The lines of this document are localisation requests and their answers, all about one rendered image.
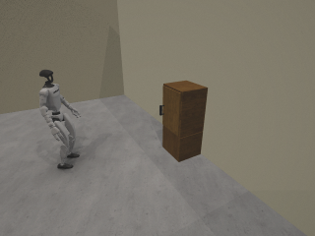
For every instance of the left robot forearm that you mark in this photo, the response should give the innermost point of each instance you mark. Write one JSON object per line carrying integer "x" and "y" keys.
{"x": 67, "y": 104}

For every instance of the left robot upper arm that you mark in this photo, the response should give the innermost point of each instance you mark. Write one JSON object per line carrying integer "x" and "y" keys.
{"x": 61, "y": 96}

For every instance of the robot left thigh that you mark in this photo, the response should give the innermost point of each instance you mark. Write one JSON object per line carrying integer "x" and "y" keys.
{"x": 69, "y": 126}

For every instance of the left robot hand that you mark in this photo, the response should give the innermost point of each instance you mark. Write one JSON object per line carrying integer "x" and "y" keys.
{"x": 74, "y": 110}

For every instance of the handle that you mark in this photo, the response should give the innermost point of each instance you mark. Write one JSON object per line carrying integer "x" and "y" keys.
{"x": 160, "y": 110}

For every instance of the right robot upper arm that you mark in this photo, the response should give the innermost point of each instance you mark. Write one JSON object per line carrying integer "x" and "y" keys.
{"x": 43, "y": 94}

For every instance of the right robot forearm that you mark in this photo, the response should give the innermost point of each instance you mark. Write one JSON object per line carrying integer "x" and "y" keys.
{"x": 47, "y": 117}

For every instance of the right robot hand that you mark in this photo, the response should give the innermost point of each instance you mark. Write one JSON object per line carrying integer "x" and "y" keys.
{"x": 55, "y": 131}

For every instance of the robot left foot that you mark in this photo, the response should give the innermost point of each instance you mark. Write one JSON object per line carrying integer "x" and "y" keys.
{"x": 73, "y": 155}

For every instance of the cupboard door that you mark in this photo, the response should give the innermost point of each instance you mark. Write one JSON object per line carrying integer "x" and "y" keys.
{"x": 171, "y": 99}

